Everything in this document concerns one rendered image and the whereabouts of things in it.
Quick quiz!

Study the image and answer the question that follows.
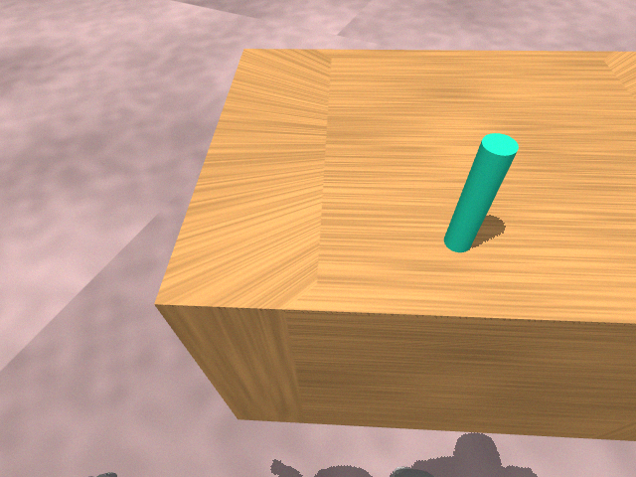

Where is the can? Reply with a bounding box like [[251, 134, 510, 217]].
[[444, 133, 519, 252]]

